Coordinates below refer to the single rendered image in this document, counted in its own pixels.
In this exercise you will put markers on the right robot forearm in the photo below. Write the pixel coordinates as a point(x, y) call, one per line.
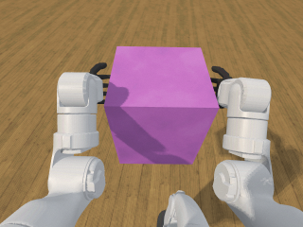
point(248, 105)

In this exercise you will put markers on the left robot hand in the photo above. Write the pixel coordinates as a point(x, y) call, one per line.
point(94, 71)

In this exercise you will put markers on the robot right upper arm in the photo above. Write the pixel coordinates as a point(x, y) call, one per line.
point(248, 189)

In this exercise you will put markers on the robot left upper arm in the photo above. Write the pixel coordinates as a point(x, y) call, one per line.
point(73, 182)

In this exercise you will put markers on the right robot hand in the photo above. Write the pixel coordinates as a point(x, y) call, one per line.
point(223, 74)

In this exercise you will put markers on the left robot forearm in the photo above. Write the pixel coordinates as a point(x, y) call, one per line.
point(78, 94)

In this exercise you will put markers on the carton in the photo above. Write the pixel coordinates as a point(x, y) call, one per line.
point(160, 104)

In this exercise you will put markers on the right robot foot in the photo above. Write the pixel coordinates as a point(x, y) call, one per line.
point(160, 220)

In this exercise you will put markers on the robot right thigh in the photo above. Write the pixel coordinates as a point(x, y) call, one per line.
point(186, 211)

